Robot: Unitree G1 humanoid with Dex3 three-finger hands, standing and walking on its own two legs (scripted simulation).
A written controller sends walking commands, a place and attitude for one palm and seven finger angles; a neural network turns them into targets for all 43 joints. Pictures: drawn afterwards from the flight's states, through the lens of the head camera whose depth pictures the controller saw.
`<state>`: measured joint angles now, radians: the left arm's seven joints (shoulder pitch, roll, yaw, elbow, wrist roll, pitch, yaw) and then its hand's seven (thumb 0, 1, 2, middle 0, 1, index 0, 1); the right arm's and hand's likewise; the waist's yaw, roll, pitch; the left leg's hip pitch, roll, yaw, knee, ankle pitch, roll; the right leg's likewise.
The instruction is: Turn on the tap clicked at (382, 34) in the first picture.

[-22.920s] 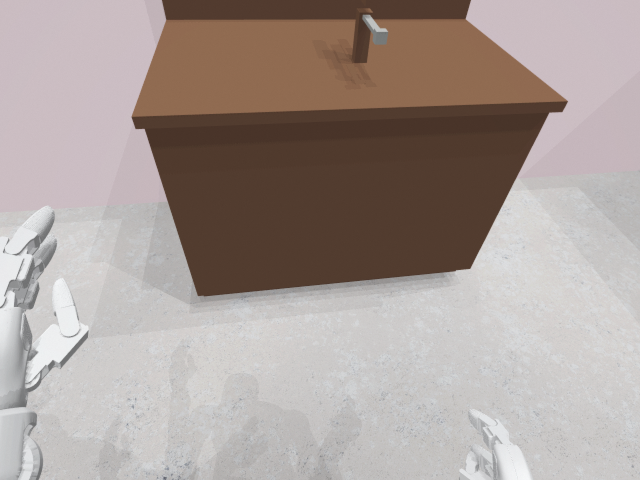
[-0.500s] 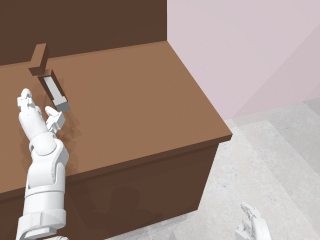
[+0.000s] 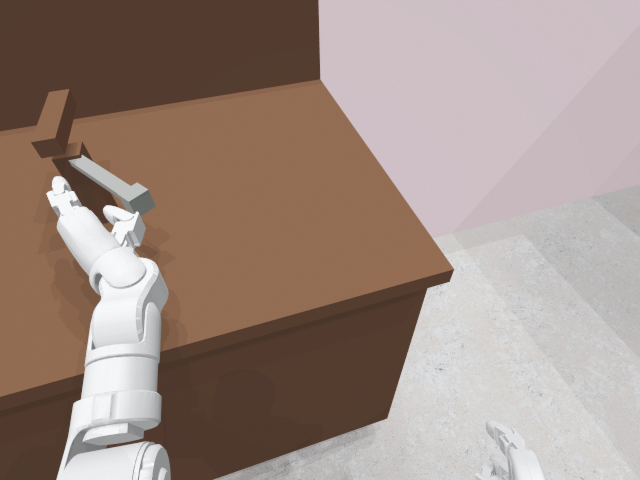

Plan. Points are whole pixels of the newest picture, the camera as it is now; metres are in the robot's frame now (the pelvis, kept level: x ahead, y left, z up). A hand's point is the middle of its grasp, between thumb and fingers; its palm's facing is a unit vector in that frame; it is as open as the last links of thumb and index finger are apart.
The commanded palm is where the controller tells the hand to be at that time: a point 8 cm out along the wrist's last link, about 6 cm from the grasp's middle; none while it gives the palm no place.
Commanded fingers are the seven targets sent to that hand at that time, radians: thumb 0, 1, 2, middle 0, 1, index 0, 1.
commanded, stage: push the lever round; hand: left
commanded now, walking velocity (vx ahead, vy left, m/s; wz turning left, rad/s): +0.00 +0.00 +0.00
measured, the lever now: (137, 200) +0.39 +0.27 +0.16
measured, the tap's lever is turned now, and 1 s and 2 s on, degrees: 35 64 86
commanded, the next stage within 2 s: lift the hand up off the lever in 1.52 s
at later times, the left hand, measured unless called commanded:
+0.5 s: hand (159, 207) +0.40 +0.25 +0.14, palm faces +0.82 -0.57 -0.07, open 7.7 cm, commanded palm +0.36 +0.26 +0.15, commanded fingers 0.00 0.90 0.90 -0.15 -0.15 -0.15 -0.15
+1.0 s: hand (187, 186) +0.44 +0.23 +0.14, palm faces +0.86 -0.50 -0.12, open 8.0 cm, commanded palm +0.40 +0.24 +0.15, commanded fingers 0.00 0.90 0.90 -0.15 -0.15 -0.15 -0.15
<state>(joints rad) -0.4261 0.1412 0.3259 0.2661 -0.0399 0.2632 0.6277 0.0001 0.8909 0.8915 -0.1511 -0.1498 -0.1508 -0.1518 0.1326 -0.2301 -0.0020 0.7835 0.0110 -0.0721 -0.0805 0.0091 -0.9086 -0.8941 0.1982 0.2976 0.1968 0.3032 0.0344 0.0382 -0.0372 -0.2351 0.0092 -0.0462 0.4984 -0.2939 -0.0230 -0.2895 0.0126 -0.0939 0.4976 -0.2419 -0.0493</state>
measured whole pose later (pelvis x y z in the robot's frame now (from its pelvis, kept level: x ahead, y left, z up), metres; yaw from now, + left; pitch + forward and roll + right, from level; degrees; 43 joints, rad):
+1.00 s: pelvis +0.01 -0.01 +0.00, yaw +0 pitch +6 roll +0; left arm -0.79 0.10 0.41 0.70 0.07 0.21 0.88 0.01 0.91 0.90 -0.15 -0.15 -0.08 -0.13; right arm 0.18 -0.22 -0.04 0.83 -0.04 -0.04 0.01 0.01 -0.91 -0.89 0.20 0.30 0.20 0.30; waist 0.00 0.03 -0.08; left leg -0.32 0.02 -0.05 0.53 -0.31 -0.04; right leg -0.38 0.02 -0.10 0.54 -0.27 -0.06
